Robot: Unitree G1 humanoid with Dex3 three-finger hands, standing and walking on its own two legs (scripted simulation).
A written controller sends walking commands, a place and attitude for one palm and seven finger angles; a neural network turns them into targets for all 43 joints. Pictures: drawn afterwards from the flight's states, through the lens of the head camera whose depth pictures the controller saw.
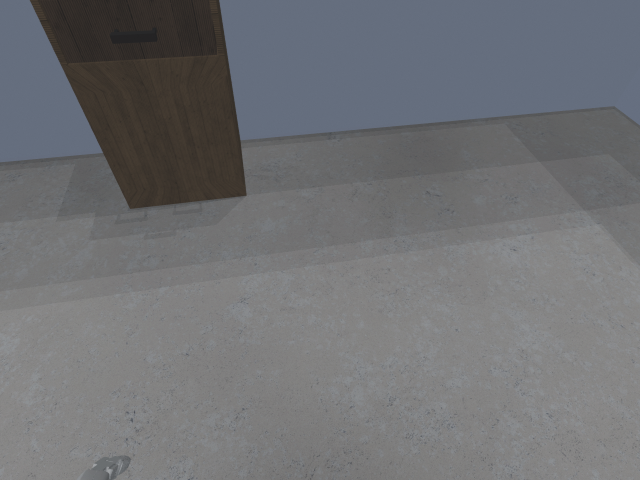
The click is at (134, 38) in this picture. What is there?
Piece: drawer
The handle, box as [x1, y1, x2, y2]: [110, 28, 156, 43]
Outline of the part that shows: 156,30 155,28 152,28 149,31 119,32 117,29 115,29 113,32 110,33 110,37 113,43 156,41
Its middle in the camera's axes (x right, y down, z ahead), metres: -0.58 -0.63 +1.19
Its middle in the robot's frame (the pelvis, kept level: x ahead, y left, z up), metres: +1.30 +0.64 -0.02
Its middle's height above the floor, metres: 0.74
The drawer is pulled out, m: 0.00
